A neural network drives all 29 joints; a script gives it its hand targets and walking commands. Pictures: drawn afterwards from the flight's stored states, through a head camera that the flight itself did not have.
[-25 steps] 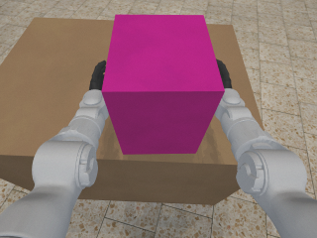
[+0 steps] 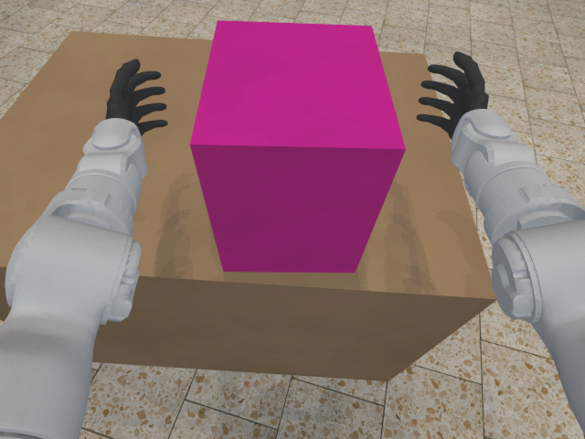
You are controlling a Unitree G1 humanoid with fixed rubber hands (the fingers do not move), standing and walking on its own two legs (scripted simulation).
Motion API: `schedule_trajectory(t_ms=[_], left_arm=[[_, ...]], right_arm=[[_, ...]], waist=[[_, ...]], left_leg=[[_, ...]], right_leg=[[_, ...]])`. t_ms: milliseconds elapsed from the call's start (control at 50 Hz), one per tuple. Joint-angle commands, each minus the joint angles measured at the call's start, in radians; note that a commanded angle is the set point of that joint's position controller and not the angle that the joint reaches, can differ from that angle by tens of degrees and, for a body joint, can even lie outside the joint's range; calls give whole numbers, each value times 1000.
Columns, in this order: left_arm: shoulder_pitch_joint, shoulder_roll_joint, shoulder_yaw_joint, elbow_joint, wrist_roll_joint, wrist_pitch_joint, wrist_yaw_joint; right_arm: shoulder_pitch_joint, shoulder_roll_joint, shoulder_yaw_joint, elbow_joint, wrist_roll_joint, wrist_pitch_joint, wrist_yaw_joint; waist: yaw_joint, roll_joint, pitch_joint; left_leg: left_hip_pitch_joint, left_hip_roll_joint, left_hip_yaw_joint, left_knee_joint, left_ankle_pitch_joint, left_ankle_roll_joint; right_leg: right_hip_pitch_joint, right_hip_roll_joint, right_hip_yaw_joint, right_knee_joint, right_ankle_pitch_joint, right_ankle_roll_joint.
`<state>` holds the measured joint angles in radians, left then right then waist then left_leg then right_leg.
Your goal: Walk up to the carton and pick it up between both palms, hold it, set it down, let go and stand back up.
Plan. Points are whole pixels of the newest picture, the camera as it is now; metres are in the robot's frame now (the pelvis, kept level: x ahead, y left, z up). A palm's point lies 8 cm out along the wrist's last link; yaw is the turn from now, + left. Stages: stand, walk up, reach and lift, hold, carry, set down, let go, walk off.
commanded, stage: set down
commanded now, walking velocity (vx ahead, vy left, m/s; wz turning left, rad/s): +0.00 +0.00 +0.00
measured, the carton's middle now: (292, 157) +0.53 +0.01 +0.06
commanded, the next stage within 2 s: none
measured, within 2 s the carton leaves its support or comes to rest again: neither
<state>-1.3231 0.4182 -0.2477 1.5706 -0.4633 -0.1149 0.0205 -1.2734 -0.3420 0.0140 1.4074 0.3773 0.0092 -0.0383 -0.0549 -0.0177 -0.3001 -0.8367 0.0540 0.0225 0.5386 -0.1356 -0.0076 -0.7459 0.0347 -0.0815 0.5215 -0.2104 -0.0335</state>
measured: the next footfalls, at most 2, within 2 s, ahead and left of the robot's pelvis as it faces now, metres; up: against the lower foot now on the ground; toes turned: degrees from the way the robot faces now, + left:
none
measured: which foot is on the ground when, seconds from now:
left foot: down 0.00-1.00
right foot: down 0.00-1.00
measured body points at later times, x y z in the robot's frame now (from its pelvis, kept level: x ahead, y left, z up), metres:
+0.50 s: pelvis +0.00 +0.01 +0.01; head +0.08 +0.03 +0.45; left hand +0.52 +0.23 +0.22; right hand +0.51 -0.19 +0.23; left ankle +0.05 +0.12 -0.72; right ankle +0.00 -0.10 -0.72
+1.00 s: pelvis +0.01 +0.00 +0.02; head +0.05 +0.01 +0.47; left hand +0.49 +0.24 +0.20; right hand +0.49 -0.20 +0.20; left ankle +0.05 +0.12 -0.72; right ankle +0.00 -0.10 -0.72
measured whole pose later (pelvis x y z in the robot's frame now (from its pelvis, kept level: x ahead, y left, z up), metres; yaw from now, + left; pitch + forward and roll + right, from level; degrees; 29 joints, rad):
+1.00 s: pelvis +0.01 +0.00 +0.02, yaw +0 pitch +14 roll -1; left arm -1.19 0.47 -0.10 1.24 -0.36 0.18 0.00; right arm -1.19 -0.36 0.06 1.21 0.42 0.20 -0.08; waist -0.01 0.00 -0.17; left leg -0.53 0.05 0.03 0.39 -0.10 -0.01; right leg -0.43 0.04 -0.07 0.34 -0.15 -0.03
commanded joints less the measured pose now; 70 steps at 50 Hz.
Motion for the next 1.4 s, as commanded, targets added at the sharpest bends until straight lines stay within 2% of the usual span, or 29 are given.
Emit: schedule_trajectory(t_ms=[0,40,100,180,220,280,320,380,440,540,600,620,640,660,700,760,780,820,920,960,1000,1040,1100,1140,1160,1200,1260,1340,1380], left_arm=[[-565,151,-28,-98,-23,-35,-11],[-579,170,-38,-69,-28,-30,-18],[-634,156,-55,-118,-33,-20,-6],[-659,173,-31,-157,-26,9,0],[-688,167,-31,-252,-31,30,13],[-681,161,-3,-284,-9,93,19],[-673,184,38,-277,9,135,19],[-698,175,41,-369,23,193,27],[-690,188,82,-386,47,236,29],[-671,187,103,-395,74,296,37],[-606,182,120,-342,95,323,18],[-595,196,134,-381,100,317,16],[-581,198,137,-347,104,318,12],[-558,206,151,-329,104,314,6],[-509,215,150,-315,105,298,-9],[-519,193,120,-386,98,277,-12],[-492,188,133,-395,104,272,-14],[-467,193,136,-435,105,265,-18],[-426,224,190,-528,103,241,-17],[-451,218,186,-550,97,246,-16],[-425,213,196,-586,98,247,-11],[-342,187,210,-624,114,253,-11],[-277,172,245,-694,170,283,-16],[-257,174,264,-754,183,294,-18],[-213,161,265,-768,186,302,-17],[-150,168,309,-807,217,312,-18],[-79,153,329,-856,243,334,-16],[-46,137,321,-893,236,335,-12],[-54,143,320,-909,224,318,-7]], right_arm=[[-519,-140,19,-134,23,-21,19],[-526,-155,11,-95,20,-8,22],[-560,-184,-32,-111,-2,-11,29],[-578,-207,-64,-151,-29,2,21],[-612,-233,-84,-225,-30,-2,12],[-619,-251,-92,-238,-26,30,3],[-635,-255,-68,-242,-10,62,-1],[-647,-269,-80,-277,6,94,-14],[-646,-260,-70,-280,1,131,-23],[-624,-270,-48,-225,41,185,-7],[-579,-253,-16,-175,50,210,-5],[-575,-250,-5,-215,63,204,-6],[-574,-245,8,-199,63,206,-6],[-569,-228,37,-210,74,208,-4],[-521,-201,57,-216,79,210,-6],[-509,-205,37,-237,81,187,-8],[-475,-187,54,-242,86,182,-6],[-458,-192,38,-275,71,169,-9],[-444,-182,23,-430,43,135,-37],[-458,-185,-5,-444,33,134,-48],[-435,-181,-25,-475,8,132,-56],[-358,-171,-21,-504,1,125,-63],[-279,-192,-66,-496,-18,120,-81],[-266,-184,-77,-543,-19,114,-90],[-224,-180,-70,-537,-14,118,-90],[-173,-161,-54,-572,-9,120,-87],[-111,-154,-46,-597,-3,123,-85],[-66,-123,-42,-617,6,125,-66],[-80,-116,-47,-664,-4,116,-61]], waist=[[21,59,-638],[13,51,-582],[6,119,-647],[-4,129,-706],[-8,147,-828],[-7,157,-832],[12,118,-796],[-9,143,-806],[-6,117,-775],[9,147,-670],[9,117,-560],[27,113,-582],[24,92,-548],[44,57,-513],[42,20,-445],[26,78,-444],[43,92,-438],[33,81,-435],[48,23,-554],[27,39,-554],[31,48,-574],[32,48,-615],[2,92,-587],[12,112,-563],[6,102,-520],[34,82,-488],[40,76,-404],[56,90,-306],[65,84,-321]], left_leg=[[449,-29,-13,13,148,-16],[416,-32,-15,-10,107,-7],[541,-16,-21,-1,144,-34],[576,-23,-18,12,198,-44],[640,-22,-18,33,278,-60],[720,-19,-23,46,350,-69],[701,-24,-18,34,344,-56],[751,-24,-25,25,388,-70],[764,-28,-23,14,384,-61],[816,-17,-31,-16,406,-67],[800,-23,-27,-48,364,-52],[790,-29,-22,-57,371,-48],[767,-31,-22,-65,367,-40],[742,-35,-21,-79,347,-24],[678,-44,-18,-114,302,-7],[765,-35,-22,-104,351,-34],[785,-36,-17,-96,356,-34],[805,-38,-15,-92,356,-32],[747,-56,2,-79,360,-15],[738,-55,3,-79,323,-21],[756,-52,4,-71,310,-24],[790,-50,6,-58,359,-27],[853,-50,-2,-47,430,-54],[878,-52,0,-42,426,-60],[886,-50,-5,-46,423,-59],[870,-55,0,-63,404,-44],[877,-53,2,-77,393,-41],[879,-48,-1,-98,301,-33],[838,-53,5,-102,272,-23]], right_leg=[[238,-42,24,-14,299,57],[250,-47,28,-20,273,57],[138,-28,0,-46,204,41],[177,-28,1,-52,300,44],[185,-15,-11,-45,375,49],[174,-2,-18,-66,399,45],[225,-2,-10,-73,424,55],[242,5,-14,-90,475,57],[275,6,-9,-103,491,63],[272,15,-9,-142,413,43],[322,7,5,-165,412,48],[363,6,10,-164,434,53],[382,4,16,-163,450,59],[416,1,20,-162,447,67],[491,-9,35,-162,459,79],[420,5,17,-185,400,60],[406,3,17,-195,369,55],[395,7,14,-205,352,55],[508,2,28,-159,467,85],[483,0,26,-159,426,85],[458,-1,24,-163,380,78],[474,6,25,-158,415,74],[481,18,15,-161,460,73],[465,20,14,-176,427,72],[464,24,11,-181,407,70],[502,20,18,-187,382,78],[521,20,24,-194,348,76],[461,16,25,-223,190,65],[470,7,34,-212,191,69]])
